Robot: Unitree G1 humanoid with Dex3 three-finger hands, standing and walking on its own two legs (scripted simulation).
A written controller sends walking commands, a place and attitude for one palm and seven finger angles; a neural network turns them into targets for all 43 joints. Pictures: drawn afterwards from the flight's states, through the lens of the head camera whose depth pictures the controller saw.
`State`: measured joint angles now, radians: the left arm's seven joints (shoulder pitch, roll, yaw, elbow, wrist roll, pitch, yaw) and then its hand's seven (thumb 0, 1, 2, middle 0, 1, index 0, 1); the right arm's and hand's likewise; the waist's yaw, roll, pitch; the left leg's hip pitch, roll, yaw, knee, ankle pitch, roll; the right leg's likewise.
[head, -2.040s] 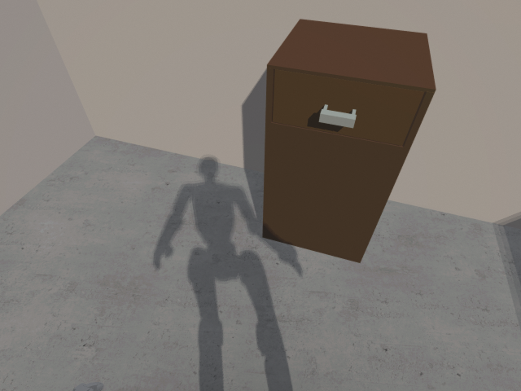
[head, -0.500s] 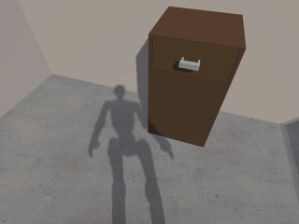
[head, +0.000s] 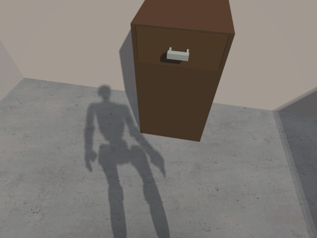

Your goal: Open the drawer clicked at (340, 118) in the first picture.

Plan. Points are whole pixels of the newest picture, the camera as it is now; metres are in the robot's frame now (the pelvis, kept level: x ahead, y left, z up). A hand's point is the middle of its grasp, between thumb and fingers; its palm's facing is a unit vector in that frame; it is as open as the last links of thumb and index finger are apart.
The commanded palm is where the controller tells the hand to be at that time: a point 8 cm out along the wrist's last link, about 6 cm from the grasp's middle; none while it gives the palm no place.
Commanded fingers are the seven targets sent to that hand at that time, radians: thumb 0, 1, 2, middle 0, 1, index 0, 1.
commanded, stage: turn to face it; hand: left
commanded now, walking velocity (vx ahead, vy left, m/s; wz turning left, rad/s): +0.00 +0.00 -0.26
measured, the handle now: (178, 52) +0.90 -0.05 -0.01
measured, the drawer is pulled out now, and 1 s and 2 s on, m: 0.00 0.00 0.00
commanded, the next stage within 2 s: take the last steps up to it in 0.22 s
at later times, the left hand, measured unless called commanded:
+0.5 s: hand out of the picture +0.03 +0.22 -0.18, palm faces -0.04 -0.98 -0.20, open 7.4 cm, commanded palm none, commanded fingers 0.00 0.90 0.90 -0.20 -0.30 -0.20 -0.30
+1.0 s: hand (144, 207) +0.24 +0.06 -0.18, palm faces -0.25 -0.95 -0.16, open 7.4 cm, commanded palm none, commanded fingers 0.00 0.90 0.90 -0.20 -0.30 -0.20 -0.30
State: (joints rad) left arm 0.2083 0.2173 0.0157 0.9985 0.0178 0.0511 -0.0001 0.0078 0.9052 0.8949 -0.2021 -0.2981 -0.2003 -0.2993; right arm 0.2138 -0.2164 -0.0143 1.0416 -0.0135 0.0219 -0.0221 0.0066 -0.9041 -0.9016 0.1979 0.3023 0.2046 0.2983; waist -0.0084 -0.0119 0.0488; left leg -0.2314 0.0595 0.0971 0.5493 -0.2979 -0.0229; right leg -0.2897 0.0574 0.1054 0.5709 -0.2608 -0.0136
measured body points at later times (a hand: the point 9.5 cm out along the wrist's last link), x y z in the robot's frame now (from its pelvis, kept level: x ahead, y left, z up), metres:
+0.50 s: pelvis -0.02 +0.03 +0.00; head -0.01 +0.04 +0.45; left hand +0.03 +0.27 -0.16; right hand +0.03 -0.24 -0.13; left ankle -0.03 +0.14 -0.73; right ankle +0.02 -0.11 -0.71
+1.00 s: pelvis +0.10 -0.09 -0.01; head +0.15 -0.09 +0.43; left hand +0.26 +0.11 -0.17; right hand -0.08 -0.27 -0.15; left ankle -0.01 +0.11 -0.67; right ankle +0.13 -0.21 -0.73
